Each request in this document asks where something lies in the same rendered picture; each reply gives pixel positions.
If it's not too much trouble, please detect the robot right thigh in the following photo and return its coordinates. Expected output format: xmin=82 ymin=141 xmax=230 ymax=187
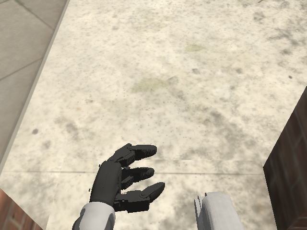
xmin=194 ymin=191 xmax=245 ymax=230

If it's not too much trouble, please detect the left robot forearm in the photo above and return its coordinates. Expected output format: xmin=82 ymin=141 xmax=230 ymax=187
xmin=72 ymin=201 xmax=116 ymax=230

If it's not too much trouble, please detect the left robot hand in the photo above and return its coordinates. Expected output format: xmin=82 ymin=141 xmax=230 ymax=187
xmin=88 ymin=143 xmax=165 ymax=213

